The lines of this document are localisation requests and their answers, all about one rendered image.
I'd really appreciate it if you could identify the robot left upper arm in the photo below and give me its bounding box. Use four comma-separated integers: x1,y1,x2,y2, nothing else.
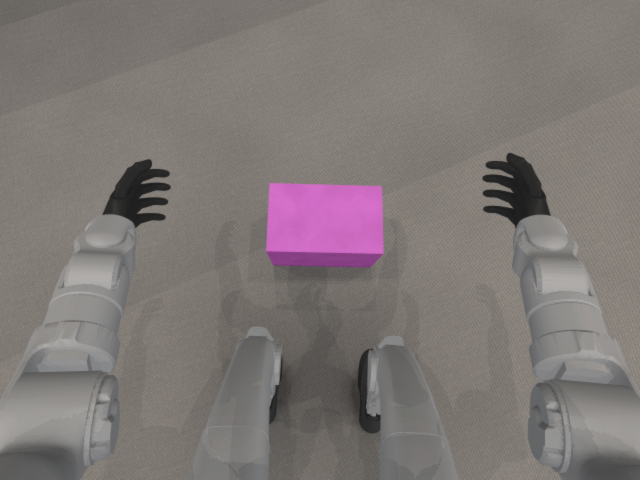
0,371,120,480

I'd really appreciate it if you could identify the robot right shin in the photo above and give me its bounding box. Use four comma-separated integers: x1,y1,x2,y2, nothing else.
366,336,415,415

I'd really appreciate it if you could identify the robot right foot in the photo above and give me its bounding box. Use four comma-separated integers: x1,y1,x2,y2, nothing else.
358,349,380,433

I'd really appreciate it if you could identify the robot right upper arm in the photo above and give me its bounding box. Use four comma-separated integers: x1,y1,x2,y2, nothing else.
528,379,640,480

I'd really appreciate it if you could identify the right robot forearm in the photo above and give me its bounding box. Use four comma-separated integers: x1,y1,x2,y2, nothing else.
512,215,640,398

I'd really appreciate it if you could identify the robot right hand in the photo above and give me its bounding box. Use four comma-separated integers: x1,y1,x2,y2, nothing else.
482,153,551,229

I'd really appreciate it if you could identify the carton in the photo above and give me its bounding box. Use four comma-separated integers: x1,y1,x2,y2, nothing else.
266,183,384,268

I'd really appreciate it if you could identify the left robot forearm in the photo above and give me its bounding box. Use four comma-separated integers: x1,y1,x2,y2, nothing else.
0,214,137,417

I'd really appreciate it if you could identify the robot left hand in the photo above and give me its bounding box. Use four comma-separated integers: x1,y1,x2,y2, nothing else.
102,159,171,228

